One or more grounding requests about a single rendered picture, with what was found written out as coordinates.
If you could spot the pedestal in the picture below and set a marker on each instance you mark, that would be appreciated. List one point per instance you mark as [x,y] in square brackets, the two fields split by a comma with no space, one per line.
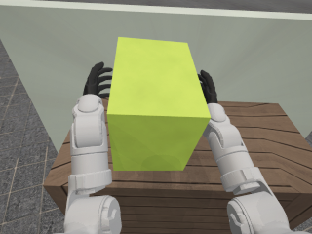
[193,201]

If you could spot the robot left forearm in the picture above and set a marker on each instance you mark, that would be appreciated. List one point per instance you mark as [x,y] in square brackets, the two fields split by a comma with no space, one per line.
[88,147]

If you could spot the left robot upper arm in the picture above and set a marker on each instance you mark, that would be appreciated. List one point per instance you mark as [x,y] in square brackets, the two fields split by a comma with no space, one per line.
[93,215]

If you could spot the robot right forearm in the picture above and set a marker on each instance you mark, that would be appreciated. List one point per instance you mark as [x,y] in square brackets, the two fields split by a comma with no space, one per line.
[238,173]

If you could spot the right robot hand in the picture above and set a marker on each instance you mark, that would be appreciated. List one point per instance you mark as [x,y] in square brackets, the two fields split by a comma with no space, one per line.
[208,87]

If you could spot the carton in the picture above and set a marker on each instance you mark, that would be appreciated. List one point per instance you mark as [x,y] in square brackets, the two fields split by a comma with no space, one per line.
[157,110]

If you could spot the right robot upper arm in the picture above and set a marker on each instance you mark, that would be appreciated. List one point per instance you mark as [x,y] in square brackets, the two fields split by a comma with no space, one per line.
[257,213]

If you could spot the left robot hand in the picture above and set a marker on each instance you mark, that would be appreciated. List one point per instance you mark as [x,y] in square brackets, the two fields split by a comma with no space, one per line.
[92,86]

